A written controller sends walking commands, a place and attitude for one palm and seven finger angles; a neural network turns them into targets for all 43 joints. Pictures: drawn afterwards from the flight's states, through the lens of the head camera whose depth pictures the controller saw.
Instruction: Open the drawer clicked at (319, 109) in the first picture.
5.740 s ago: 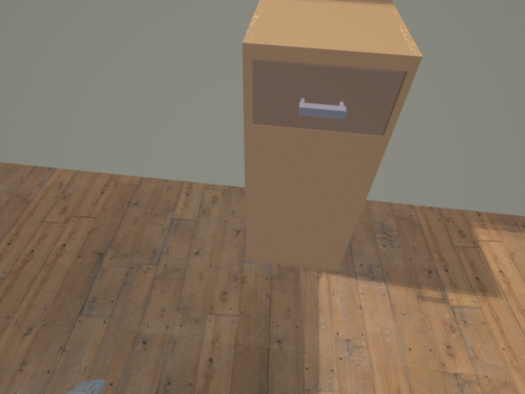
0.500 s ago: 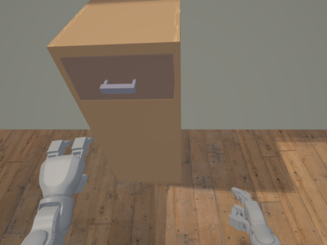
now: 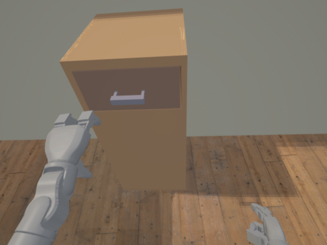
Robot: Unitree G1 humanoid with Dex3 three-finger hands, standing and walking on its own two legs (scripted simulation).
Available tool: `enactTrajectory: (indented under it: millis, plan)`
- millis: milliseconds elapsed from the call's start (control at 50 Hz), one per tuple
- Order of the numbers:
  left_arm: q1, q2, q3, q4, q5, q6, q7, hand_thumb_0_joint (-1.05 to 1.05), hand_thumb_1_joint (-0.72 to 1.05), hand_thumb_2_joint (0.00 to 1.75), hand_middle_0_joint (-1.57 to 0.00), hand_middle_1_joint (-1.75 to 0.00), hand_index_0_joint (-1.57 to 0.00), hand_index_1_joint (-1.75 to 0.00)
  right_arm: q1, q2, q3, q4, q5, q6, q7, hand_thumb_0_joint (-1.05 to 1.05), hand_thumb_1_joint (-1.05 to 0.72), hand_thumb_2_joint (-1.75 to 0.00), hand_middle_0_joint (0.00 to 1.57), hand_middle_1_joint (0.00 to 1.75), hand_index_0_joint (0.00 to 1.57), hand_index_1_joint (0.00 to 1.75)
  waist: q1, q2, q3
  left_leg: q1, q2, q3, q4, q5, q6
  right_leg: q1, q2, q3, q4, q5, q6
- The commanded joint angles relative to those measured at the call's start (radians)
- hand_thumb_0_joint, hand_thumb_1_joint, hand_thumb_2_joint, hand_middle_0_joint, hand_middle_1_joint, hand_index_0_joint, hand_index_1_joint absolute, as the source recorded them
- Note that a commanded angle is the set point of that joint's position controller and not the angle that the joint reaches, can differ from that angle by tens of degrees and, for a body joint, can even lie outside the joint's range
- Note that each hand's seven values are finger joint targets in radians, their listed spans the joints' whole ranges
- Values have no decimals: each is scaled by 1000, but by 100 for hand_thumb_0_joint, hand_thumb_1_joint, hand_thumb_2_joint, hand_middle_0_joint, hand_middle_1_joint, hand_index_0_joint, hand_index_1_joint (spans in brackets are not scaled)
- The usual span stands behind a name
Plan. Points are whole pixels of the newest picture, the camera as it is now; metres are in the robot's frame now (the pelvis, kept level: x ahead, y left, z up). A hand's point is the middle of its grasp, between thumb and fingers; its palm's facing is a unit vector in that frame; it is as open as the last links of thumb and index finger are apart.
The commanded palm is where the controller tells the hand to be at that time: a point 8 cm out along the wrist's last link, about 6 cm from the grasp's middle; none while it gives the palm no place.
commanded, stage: raise the hand with hooked fingers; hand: left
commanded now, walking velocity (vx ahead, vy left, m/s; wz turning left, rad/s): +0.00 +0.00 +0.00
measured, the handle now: (128, 96) +0.56 +0.22 +0.05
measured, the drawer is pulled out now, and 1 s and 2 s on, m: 0.00 0.00 0.00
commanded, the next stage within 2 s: move the hooked fingers above the handle in 0.70 s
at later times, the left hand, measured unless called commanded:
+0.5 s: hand (70, 124) +0.32 +0.27 +0.16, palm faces +0.07 -0.05 -1.00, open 13.8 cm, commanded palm +0.28 +0.26 +0.21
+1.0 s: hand (85, 131) +0.32 +0.24 +0.13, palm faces +0.02 -0.03 -1.00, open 13.8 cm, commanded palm +0.31 +0.24 +0.21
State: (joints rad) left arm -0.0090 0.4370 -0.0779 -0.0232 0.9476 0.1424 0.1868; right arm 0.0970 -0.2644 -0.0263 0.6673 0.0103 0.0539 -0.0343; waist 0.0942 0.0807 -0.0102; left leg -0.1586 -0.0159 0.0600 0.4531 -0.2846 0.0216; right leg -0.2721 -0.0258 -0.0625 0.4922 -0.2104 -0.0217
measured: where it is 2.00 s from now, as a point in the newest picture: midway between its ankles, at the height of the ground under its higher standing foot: outside the picture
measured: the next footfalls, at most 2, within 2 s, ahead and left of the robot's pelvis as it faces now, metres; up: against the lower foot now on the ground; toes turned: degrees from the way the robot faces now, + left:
none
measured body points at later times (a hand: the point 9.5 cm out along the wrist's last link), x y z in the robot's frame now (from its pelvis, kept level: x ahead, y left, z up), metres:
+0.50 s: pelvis +0.00 +0.01 +0.01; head +0.01 -0.02 +0.45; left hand +0.31 +0.27 +0.21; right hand +0.21 -0.19 -0.10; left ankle -0.03 +0.10 -0.74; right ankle +0.03 -0.11 -0.74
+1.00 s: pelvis -0.01 -0.01 +0.01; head +0.00 -0.05 +0.45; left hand +0.31 +0.24 +0.19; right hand +0.21 -0.22 -0.10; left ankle -0.03 +0.10 -0.74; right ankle +0.03 -0.11 -0.74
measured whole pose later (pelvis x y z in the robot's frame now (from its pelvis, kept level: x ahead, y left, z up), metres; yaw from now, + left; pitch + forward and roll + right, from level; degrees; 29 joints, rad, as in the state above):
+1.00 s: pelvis -0.01 -0.01 +0.01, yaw +1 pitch -1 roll +1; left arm -0.29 0.52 -0.10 0.14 0.90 0.12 -0.09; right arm 0.09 -0.27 0.03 0.65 0.03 0.09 -0.01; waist 0.09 0.09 0.01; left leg -0.14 -0.01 0.03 0.38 -0.23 0.01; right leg -0.24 -0.02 -0.09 0.41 -0.16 -0.03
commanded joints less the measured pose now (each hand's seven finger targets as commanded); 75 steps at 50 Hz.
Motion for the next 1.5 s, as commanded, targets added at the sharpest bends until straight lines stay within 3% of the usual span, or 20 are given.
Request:
enactTrajectory:
  millis: [0,80,280,360,420,520,640,680,780,860,920,1000,1040,1120,1180,1240,1260,1340,1440,1480]
  plan:
    - [-321,211,107,-185,-1,54,-50,0,-50,30,-30,-120,-30,-120,-176,-87,2,-171,8,-29,-5,0,-90,-90,20,30,20,30,5,-64,-179,-31,-13,-52,-119,271,-3,229,18,47,-75,156,-18]
    - [-388,249,123,-156,-5,81,-132,0,-50,30,-30,-120,-30,-120,-185,-85,20,-176,11,0,3,0,-90,-90,20,30,20,30,8,-68,-160,-21,-6,-54,-139,309,-8,259,23,41,-84,185,-22]
    - [-627,314,139,-197,-27,20,-233,0,-50,30,-30,-120,-30,-120,-152,-89,28,-177,8,-2,25,0,-90,-90,20,30,20,30,-4,2,-228,51,4,-81,-137,409,-23,257,26,28,-97,208,-29]
    - [-506,266,120,-105,-51,29,-277,0,-50,30,-30,-120,-30,-120,-135,-99,26,-176,16,9,40,0,-90,-90,20,30,20,30,2,-49,-173,16,5,-70,-140,418,-24,251,23,19,-101,224,-30]
    - [-487,282,135,-154,-63,14,-294,0,-50,30,-30,-120,-30,-120,-136,-109,19,-196,14,12,46,0,-90,-90,20,30,20,30,7,-63,-205,10,2,-64,-135,421,-16,269,21,23,-96,247,-26]
    - [-509,334,193,-298,-60,-65,-250,0,-50,30,-30,-120,-30,-120,-116,-103,9,-202,1,-9,51,0,-90,-90,20,30,20,30,17,-9,-307,50,-3,-74,-112,478,-16,294,23,35,-87,280,-26]
    - [-518,356,255,-227,-67,-74,-157,0,-50,30,-30,-120,-30,-120,-123,-101,9,-167,15,-23,51,0,-90,-90,20,30,20,30,23,-2,-223,-9,-6,-71,-140,365,-22,260,29,41,-109,193,-31]
    - [-516,322,219,-153,-67,-48,-148,0,-50,30,-30,-120,-30,-120,-119,-99,11,-154,16,-18,47,0,-90,-90,20,30,20,30,17,-31,-193,-30,-11,-58,-147,330,-17,260,18,38,-118,177,-28]
    - [-500,267,138,-156,-64,9,-183,0,-50,30,-30,-120,-30,-120,-146,-102,8,-172,21,-12,43,0,-90,-90,20,30,20,30,8,-54,-242,-18,-20,-42,-137,313,-5,288,12,48,-115,188,-20]
    - [-549,279,111,-38,-52,22,-232,0,-50,30,-30,-120,-30,-120,-145,-110,20,-167,26,-4,24,0,-90,-90,20,30,20,30,-23,-118,-170,-66,-16,-33,-142,199,5,246,7,53,-142,79,-8]
    - [-664,314,118,-15,-39,-23,-240,0,-50,30,-30,-120,-30,-120,-126,-111,19,-158,25,-7,6,0,-90,-90,20,30,20,30,-36,-105,-175,-60,-19,-35,-138,170,9,228,7,55,-152,46,-4]
    - [-761,368,172,-24,-38,-114,-202,0,-50,30,-30,-120,-30,-120,-99,-97,15,-156,16,-29,-7,0,-90,-90,20,30,20,30,-20,-30,-275,-44,-31,-42,-120,208,9,277,2,71,-132,96,-9]
    - [-772,409,224,13,-40,-138,-174,0,-50,30,-30,-120,-30,-120,-84,-99,9,-146,17,-32,-8,0,-90,-90,20,30,20,30,-14,-32,-301,-59,-33,-40,-110,221,6,292,5,80,-128,116,-8]
    - [-776,325,164,181,-45,-120,-140,0,-50,30,-30,-120,-30,-120,-66,-100,6,-124,26,-24,-6,0,-90,-90,20,30,20,30,-29,-53,-201,-107,-28,-27,-116,203,0,231,-3,71,-136,110,-9]
    - [-808,292,108,245,-28,-79,-144,0,-50,30,-30,-120,-30,-120,-64,-112,4,-129,33,-16,-4,0,-90,-90,20,30,20,30,-38,-77,-214,-119,-25,-23,-117,198,1,231,-7,71,-134,103,-9]
    - [-820,304,99,246,-11,-64,-160,0,-50,30,-30,-120,-30,-120,-62,-122,-3,-143,33,-8,-6,0,-90,-90,20,30,20,30,-38,-96,-291,-109,-28,-21,-107,227,8,266,-5,75,-116,147,-7]
    - [-853,269,56,240,-14,-68,-170,0,-50,30,-30,-120,-30,-120,-55,-116,-3,-145,34,-8,-8,0,-90,-90,20,30,20,30,-47,-101,-290,-106,-28,-23,-105,218,11,259,-9,75,-116,142,-6]
    - [-890,316,102,205,-25,-114,-175,0,-50,30,-30,-120,-30,-120,-28,-123,-14,-153,30,-10,-13,0,-90,-90,20,30,20,30,-42,-92,-352,-88,-30,-33,-94,251,16,276,-2,74,-94,187,-9]
    - [-923,361,172,247,-13,-154,-114,0,-50,30,-30,-120,-30,-120,7,-117,-20,-132,28,-12,-12,0,-90,-90,20,30,20,30,-25,-75,-358,-98,-27,-29,-85,312,11,268,6,69,-72,245,-15]
    - [-941,315,140,302,-6,-143,-85,0,-50,30,-30,-120,-30,-120,19,-112,-18,-118,31,-12,-9,0,-90,-90,20,30,20,30,-35,-82,-315,-109,-22,-28,-89,301,9,230,8,61,-73,230,-16]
